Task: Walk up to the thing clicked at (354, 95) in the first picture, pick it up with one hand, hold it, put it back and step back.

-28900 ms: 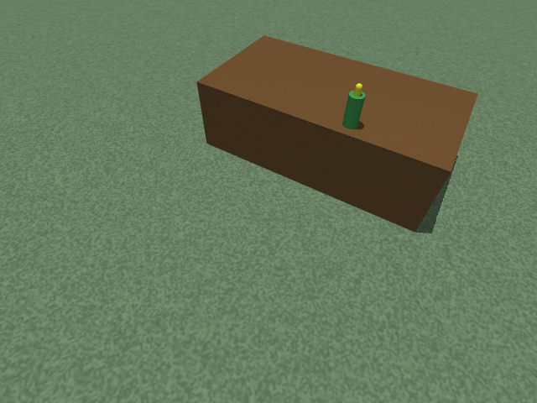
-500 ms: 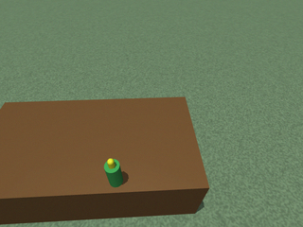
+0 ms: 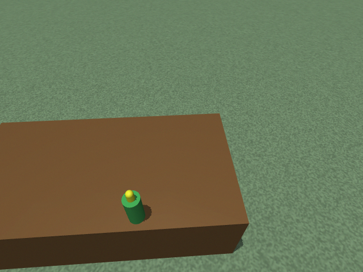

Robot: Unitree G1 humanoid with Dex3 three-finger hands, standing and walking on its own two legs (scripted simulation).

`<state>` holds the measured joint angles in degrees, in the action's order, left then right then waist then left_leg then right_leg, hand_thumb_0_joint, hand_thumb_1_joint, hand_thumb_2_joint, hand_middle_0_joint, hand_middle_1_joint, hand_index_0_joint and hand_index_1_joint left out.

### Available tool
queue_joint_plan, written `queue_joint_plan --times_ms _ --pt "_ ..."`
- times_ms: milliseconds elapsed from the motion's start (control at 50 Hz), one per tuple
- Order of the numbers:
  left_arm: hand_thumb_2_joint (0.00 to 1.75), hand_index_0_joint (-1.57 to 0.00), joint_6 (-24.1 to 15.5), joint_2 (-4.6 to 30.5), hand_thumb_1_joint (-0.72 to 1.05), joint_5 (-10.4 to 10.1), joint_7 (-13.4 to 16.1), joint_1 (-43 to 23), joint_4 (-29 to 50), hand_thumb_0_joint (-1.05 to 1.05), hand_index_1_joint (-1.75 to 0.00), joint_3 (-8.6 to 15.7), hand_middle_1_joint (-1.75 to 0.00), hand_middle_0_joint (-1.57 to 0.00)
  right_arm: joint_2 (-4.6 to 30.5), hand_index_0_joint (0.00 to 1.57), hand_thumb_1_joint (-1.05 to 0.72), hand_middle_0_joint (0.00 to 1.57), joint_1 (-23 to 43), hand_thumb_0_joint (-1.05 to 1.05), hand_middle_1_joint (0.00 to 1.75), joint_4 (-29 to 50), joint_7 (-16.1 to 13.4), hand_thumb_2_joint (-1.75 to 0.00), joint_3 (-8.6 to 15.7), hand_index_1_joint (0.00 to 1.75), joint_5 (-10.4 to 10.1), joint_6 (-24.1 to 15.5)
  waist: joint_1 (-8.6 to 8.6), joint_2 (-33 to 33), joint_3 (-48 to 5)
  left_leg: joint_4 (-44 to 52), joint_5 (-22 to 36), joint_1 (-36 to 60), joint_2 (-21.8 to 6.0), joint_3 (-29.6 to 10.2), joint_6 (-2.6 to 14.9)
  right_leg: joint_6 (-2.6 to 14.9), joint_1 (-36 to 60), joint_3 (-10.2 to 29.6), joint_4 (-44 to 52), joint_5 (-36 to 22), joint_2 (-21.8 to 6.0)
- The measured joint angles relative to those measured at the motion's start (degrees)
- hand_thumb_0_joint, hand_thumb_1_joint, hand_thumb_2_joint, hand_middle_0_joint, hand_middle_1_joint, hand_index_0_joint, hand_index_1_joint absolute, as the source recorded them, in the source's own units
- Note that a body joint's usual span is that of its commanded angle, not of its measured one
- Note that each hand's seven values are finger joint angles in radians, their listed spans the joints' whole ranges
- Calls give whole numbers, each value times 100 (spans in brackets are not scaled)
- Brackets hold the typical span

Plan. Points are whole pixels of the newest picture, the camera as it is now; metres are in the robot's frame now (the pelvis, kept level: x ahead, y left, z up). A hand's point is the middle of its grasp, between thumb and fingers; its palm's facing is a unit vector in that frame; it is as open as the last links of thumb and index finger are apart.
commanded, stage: home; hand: left
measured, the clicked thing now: (133, 205) +0.41 +0.18 -0.29
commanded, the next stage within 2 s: stand in 0.30 s
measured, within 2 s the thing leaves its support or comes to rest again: neither
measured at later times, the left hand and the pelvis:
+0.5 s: hand out of the picture +0.09 +0.24 -0.15, palm faces -0.03 -0.94 -0.35, open 17.3 cm; pelvis +0.01 -0.01 +0.00, yaw +0 degrees
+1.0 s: hand out of the picture +0.09 +0.24 -0.16, palm faces -0.04 -0.94 -0.34, open 7.8 cm; pelvis +0.02 -0.01 +0.00, yaw +0 degrees
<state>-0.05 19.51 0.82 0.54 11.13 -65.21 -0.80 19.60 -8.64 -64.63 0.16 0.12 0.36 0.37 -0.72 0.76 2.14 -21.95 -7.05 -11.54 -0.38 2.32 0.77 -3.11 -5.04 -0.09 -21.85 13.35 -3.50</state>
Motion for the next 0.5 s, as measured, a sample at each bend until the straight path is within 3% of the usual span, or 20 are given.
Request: queue_joint_plan --times_ms 500 --pt "7 -9 7 28 -54 -18 -21 -414 89 0 -8 83 -9 -9 35 21 -90 21 184 1 30 -92 -20 -90 11 30 6 -37 -39 -78 45 190 -22 192 -46 -6 -73 45 212 -11 249 -11 48"
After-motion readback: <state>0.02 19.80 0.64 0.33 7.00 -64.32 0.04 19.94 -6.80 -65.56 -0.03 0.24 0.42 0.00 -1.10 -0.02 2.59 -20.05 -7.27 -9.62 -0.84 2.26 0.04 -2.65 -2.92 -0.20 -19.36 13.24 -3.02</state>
